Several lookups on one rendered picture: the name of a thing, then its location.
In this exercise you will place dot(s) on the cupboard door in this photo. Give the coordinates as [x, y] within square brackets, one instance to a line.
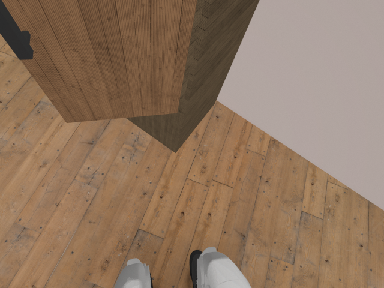
[107, 59]

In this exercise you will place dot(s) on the right robot shin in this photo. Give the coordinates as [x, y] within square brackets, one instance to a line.
[207, 250]

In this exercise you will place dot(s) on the handle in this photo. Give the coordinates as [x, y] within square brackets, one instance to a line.
[18, 40]

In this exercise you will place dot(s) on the robot left thigh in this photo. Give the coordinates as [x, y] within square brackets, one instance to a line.
[134, 276]

